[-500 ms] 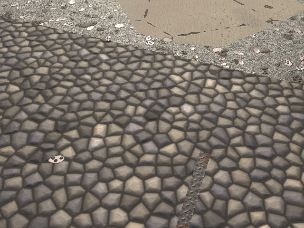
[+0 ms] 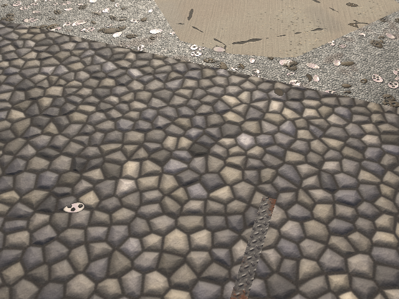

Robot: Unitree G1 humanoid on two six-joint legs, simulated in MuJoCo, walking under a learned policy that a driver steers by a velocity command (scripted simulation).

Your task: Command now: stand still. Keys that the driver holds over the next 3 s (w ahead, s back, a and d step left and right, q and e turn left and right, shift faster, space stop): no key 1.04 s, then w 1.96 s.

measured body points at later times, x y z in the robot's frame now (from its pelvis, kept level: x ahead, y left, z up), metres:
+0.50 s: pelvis +0.00 +0.00 +0.00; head +0.01 +0.00 +0.45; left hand +0.02 +0.24 -0.15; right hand +0.01 -0.24 -0.15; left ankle -0.02 +0.13 -0.73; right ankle +0.02 -0.14 -0.73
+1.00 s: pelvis +0.00 -0.01 +0.00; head +0.02 -0.01 +0.45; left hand +0.00 +0.23 -0.16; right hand -0.02 -0.24 -0.16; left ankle -0.02 +0.13 -0.73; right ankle +0.02 -0.14 -0.73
